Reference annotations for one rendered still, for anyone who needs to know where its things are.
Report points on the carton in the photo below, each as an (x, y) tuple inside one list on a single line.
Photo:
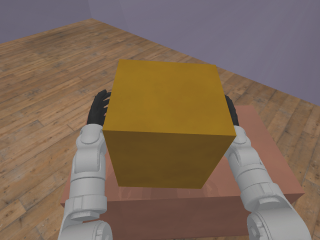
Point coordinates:
[(167, 124)]

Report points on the pedestal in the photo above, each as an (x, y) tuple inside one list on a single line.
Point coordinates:
[(215, 210)]

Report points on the robot right forearm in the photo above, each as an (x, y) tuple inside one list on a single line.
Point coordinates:
[(258, 192)]

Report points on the robot right upper arm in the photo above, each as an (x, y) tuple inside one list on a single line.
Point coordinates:
[(276, 224)]

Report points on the robot left upper arm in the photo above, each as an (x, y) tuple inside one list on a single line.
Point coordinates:
[(94, 230)]

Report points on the robot left forearm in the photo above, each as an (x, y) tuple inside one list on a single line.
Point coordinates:
[(87, 198)]

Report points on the right robot hand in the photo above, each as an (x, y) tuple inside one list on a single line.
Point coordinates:
[(232, 111)]

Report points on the left robot hand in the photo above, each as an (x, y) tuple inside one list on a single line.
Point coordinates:
[(97, 110)]

